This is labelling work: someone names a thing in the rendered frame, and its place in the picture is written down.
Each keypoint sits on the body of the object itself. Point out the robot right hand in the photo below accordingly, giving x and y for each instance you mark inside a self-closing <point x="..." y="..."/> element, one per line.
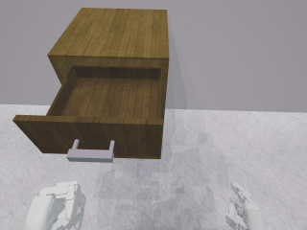
<point x="249" y="216"/>

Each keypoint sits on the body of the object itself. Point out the handle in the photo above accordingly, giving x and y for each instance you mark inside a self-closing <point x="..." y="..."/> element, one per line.
<point x="91" y="155"/>

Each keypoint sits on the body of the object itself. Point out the robot left hand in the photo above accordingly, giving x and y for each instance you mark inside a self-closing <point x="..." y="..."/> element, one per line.
<point x="62" y="202"/>

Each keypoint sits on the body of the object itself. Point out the cabinet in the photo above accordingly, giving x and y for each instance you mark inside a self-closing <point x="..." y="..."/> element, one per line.
<point x="116" y="38"/>

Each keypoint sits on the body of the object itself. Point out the drawer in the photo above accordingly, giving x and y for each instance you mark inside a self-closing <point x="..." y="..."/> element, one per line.
<point x="100" y="104"/>

